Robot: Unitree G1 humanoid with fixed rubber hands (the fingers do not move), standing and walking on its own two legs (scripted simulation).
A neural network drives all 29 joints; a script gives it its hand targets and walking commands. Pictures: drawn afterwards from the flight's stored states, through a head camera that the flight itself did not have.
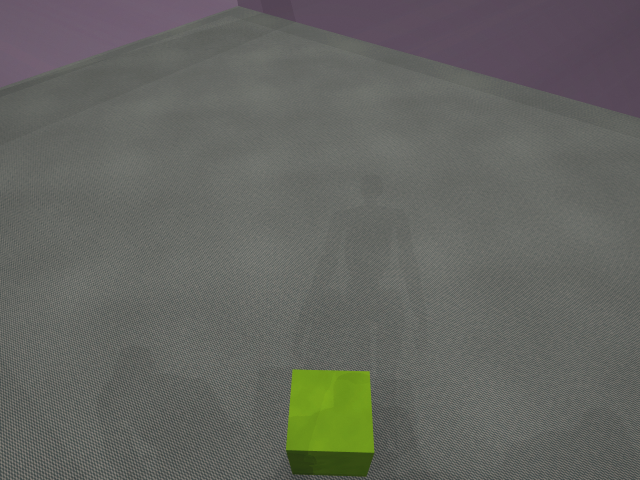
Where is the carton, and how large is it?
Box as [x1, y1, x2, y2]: [286, 369, 373, 476]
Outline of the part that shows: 293,369 286,442 286,451 292,473 365,476 373,454 369,371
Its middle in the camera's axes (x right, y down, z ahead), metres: +0.03 +0.51 +1.07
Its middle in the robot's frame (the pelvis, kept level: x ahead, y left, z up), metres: +0.39 +0.00 -0.65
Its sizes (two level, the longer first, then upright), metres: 0.210 0.200 0.250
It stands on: the floor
